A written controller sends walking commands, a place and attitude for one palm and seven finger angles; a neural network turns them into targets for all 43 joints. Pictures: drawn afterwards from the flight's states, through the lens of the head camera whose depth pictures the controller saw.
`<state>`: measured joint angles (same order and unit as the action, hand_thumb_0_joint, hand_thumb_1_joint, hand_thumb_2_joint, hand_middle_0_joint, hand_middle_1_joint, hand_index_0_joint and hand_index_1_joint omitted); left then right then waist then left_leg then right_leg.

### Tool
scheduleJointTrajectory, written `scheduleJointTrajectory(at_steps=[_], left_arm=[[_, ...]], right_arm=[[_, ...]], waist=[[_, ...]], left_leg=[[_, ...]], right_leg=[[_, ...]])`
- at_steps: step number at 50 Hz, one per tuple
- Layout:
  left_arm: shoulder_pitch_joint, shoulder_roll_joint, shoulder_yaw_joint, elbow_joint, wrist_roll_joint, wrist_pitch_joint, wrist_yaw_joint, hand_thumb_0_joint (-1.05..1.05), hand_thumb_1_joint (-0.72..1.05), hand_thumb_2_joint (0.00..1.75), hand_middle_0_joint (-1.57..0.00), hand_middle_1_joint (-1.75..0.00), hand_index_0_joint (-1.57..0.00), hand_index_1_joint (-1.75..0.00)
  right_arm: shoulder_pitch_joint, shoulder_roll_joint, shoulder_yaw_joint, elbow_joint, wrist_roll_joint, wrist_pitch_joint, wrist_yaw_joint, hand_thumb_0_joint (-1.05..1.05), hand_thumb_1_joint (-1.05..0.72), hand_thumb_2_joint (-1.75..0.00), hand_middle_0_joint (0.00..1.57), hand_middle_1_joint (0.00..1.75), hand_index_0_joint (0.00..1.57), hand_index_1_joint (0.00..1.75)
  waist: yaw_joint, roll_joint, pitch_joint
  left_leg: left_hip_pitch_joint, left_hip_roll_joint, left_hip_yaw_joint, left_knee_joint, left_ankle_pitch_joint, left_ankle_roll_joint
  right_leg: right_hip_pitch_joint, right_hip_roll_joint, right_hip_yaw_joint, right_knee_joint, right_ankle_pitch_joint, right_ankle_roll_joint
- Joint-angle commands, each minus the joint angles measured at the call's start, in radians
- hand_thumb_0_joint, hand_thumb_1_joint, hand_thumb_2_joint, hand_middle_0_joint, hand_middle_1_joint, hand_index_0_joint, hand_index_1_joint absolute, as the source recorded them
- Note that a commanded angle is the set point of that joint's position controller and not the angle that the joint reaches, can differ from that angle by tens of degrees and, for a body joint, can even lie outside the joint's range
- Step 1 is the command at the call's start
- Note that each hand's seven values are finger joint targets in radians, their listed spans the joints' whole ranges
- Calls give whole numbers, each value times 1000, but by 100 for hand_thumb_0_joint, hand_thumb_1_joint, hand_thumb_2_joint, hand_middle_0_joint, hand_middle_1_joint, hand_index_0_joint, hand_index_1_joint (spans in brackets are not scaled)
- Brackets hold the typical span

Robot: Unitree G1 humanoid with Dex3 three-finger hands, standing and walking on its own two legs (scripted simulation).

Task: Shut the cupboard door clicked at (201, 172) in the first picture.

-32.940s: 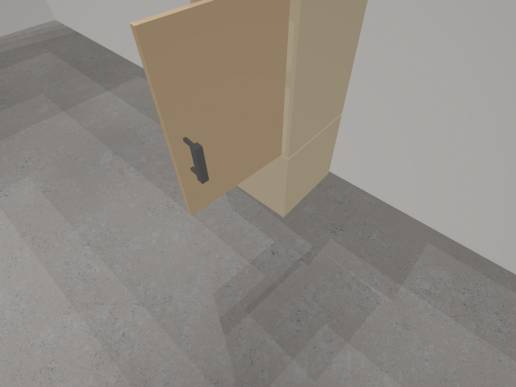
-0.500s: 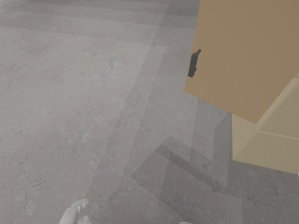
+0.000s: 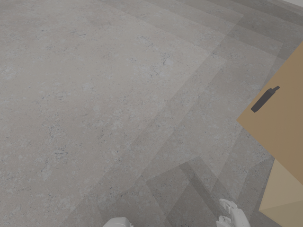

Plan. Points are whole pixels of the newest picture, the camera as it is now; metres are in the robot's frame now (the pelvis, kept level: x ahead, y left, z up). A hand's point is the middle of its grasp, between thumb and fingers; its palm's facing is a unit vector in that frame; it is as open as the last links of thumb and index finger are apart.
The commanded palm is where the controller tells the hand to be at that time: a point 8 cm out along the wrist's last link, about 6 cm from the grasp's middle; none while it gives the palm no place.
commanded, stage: turn to face it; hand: left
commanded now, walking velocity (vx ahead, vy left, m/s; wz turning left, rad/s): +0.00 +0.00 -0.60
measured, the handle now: (265, 99) +0.64 -0.40 -0.09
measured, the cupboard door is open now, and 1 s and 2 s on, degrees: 69 69 69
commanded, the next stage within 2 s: take the last steps up to it in 1.30 s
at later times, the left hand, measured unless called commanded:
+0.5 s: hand (110, 212) +0.16 +0.13 -0.15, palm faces -0.25 -0.92 -0.31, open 7.4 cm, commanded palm none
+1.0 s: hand (118, 192) +0.22 +0.12 -0.16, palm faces -0.49 -0.84 -0.22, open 7.4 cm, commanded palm none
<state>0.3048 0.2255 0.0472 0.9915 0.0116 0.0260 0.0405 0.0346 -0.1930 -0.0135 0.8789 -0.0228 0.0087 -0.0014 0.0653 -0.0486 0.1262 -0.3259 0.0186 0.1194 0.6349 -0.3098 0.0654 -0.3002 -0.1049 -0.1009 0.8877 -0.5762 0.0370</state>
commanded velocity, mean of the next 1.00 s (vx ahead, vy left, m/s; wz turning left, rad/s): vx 0.00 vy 0.00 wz -0.59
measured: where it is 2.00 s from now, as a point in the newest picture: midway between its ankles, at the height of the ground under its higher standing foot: outside the picture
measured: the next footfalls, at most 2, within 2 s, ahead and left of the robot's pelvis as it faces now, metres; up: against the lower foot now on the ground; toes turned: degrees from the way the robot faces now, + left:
right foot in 0.40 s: +0.03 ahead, -0.14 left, +0.00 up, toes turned -20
left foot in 0.94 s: +0.15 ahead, +0.06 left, +0.00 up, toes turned -32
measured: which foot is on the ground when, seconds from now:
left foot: down 0.00-0.40, up 0.42-0.92, down 0.94-1.00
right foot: up 0.00-0.38, down 0.40-0.94, up 0.96-1.00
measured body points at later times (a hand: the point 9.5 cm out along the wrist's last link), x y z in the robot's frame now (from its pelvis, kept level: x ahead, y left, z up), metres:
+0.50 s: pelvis +0.02 -0.04 +0.00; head +0.05 -0.09 +0.45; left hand +0.17 +0.18 -0.12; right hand -0.01 -0.32 -0.16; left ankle +0.00 +0.09 -0.66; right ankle -0.01 -0.12 -0.73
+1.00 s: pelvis +0.04 -0.01 +0.01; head +0.09 -0.02 +0.45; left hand +0.25 +0.17 -0.15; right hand +0.00 -0.28 -0.12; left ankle +0.12 +0.08 -0.73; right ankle -0.02 -0.11 -0.70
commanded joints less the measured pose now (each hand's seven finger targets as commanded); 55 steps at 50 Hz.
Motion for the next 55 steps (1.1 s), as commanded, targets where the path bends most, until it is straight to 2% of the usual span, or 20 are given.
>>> scheduleJointTrajectory(at_steps=[1, 5, 8, 13, 18, 19, 20, 21, 23, 25, 28, 41, 44, 45, 46, 47, 48, 49, 51, 55], left_arm=[[1, 58, 16, -47, 3, 2, -13, 0, 90, 90, -20, -30, -20, -30], [12, 53, 39, -49, 6, 27, -31, 0, 90, 90, -20, -30, -20, -30], [-19, 47, 49, -76, 10, 33, -42, 0, 90, 90, -20, -30, -20, -30], [-77, 26, 54, -117, 16, 27, -53, 0, 90, 90, -20, -30, -20, -30], [-3, 55, 63, -120, 19, 10, -57, 0, 90, 90, -20, -30, -20, -30], [53, 112, 73, -106, 24, 1, -53, 0, 90, 90, -20, -30, -20, -30], [77, 220, 89, -101, 34, -13, -41, 0, 90, 90, -20, -30, -20, -30], [101, 251, 88, -97, 16, -11, -30, 0, 90, 90, -20, -30, -20, -30], [0, 189, 87, -126, 15, -6, -7, 0, 90, 90, -20, -30, -20, -30], [-67, 152, 65, -150, 7, -12, -10, 0, 90, 90, -20, -30, -20, -30], [-68, 153, 62, -154, 7, -21, -14, 0, 90, 90, -20, -30, -20, -30], [-78, 200, 79, -172, 16, -5, -26, 0, 90, 90, -20, -30, -20, -30], [-139, 196, 81, -186, 12, 1, -27, 0, 90, 90, -20, -30, -20, -30], [-153, 176, 76, -193, 5, 5, -28, 0, 90, 90, -20, -30, -20, -30], [-129, 125, 66, -203, -4, 7, -31, 0, 90, 90, -20, -30, -20, -30], [-112, 92, 57, -218, -8, 7, -43, 0, 90, 90, -20, -30, -20, -30], [-143, 130, 57, -224, 4, 6, -45, 0, 90, 90, -20, -30, -20, -30], [-128, 131, 66, -225, 10, 10, -53, 0, 90, 90, -20, -30, -20, -30], [-121, 132, 76, -193, 13, 23, -66, 0, 90, 90, -20, -30, -20, -30], [-127, 93, 61, -194, 9, 37, -79, 0, 90, 90, -20, -30, -20, -30]], right_arm=[[118, -166, -31, -7, -1, -9, -41, 0, -90, -90, 20, 30, 20, 30], [104, -172, -41, -7, -1, 3, -42, 0, -90, -90, 20, 30, 20, 30], [113, -170, -52, -3, -2, 9, -38, 0, -90, -90, 20, 30, 20, 30], [158, -158, -73, 12, -8, 8, -35, 0, -90, -90, 20, 30, 20, 30], [119, -191, -87, 1, -1, 10, -28, 0, -90, -90, 20, 30, 20, 30], [110, -167, -85, -12, 6, 11, -23, 0, -90, -90, 20, 30, 20, 30], [91, -91, -68, -55, 12, 13, -18, 0, -90, -90, 20, 30, 20, 30], [82, -114, -62, -71, 11, 30, -23, 0, -90, -90, 20, 30, 20, 30], [69, -114, -65, -60, 9, 36, -27, 0, -90, -90, 20, 30, 20, 30], [88, -131, -64, -40, 6, 29, -21, 0, -90, -90, 20, 30, 20, 30], [122, -120, -59, -27, 5, 32, -18, 0, -90, -90, 20, 30, 20, 30], [84, -114, -55, -84, 18, 20, -27, 0, -90, -90, 20, 30, 20, 30], [181, -114, -55, -64, 22, 8, -30, 0, -90, -90, 20, 30, 20, 30], [221, -131, -57, -49, 22, -2, -33, 0, -90, -90, 20, 30, 20, 30], [237, -198, -66, -48, 13, -14, -37, 0, -90, -90, 20, 30, 20, 30], [241, -280, -81, -65, 2, -13, -40, 0, -90, -90, 20, 30, 20, 30], [246, -272, -74, -75, -4, -6, -40, 0, -90, -90, 20, 30, 20, 30], [203, -243, -65, -92, -11, -7, -43, 0, -90, -90, 20, 30, 20, 30], [148, -211, -51, -101, -13, -10, -47, 0, -90, -90, 20, 30, 20, 30], [165, -204, -53, -83, -12, -5, -45, 0, -90, -90, 20, 30, 20, 30]], waist=[[-81, 212, -149], [-62, 136, -125], [-69, 179, -103], [-87, 239, -128], [-27, 179, -175], [7, 34, -195], [27, -275, -182], [35, -237, -195], [-10, -188, -155], [-39, -103, -165], [-50, -33, -210], [-37, -99, -160], [-89, -87, -176], [-107, -51, -199], [-107, 137, -222], [-101, 379, -209], [-112, 277, -179], [-85, 211, -160], [-59, 233, -132], [-65, 209, -135]], left_leg=[[234, 327, -186, -263, 695, 106], [196, 335, -105, -293, 523, 99], [175, 343, -79, -319, 355, 93], [233, 350, -23, -269, 424, 85], [185, 327, 65, -65, 390, -2], [98, 255, 114, 92, 226, -56], [-185, 86, 127, 335, -282, -116], [-226, 45, -23, 507, -368, -118], [-322, 71, -128, 601, -232, -118], [-306, 81, -146, 584, -115, -137], [-258, 61, -137, 510, -60, -152], [-120, 8, -138, 163, -122, -143], [54, -9, -137, -76, 5, -129], [192, 14, -137, -207, 96, -125], [311, 177, -292, -331, 113, -77], [331, 407, -505, -374, 231, 32], [240, 464, -511, -350, 308, 103], [177, 435, -445, -360, 321, 121], [129, 347, -321, -335, 378, 92], [184, 278, -161, -302, 357, 64]], right_leg=[[-141, 13, 137, 139, 68, 3], [-152, 33, 101, 169, 109, 11], [-173, 35, 74, 143, 130, 15], [-161, 52, 23, -6, 158, 10], [51, 81, -3, -339, 392, -30], [150, 10, 110, -454, 575, -63], [277, -223, 474, -521, 898, -183], [230, -296, 532, -543, 956, -275], [228, -218, 495, -550, 806, -255], [234, -149, 387, -509, 862, -229], [256, -106, 345, -497, 889, -207], [143, -89, 517, -491, 778, -238], [45, -41, 522, -439, 689, -180], [-40, 6, 485, -392, 606, -134], [-165, 123, 394, -273, 395, -83], [-283, 213, 212, -41, -18, -26], [-254, 152, 188, 127, -43, -16], [-240, 138, 178, 223, -1, -2], [-236, 114, 164, 305, 64, 13], [-223, 101, 97, 199, 130, 22]])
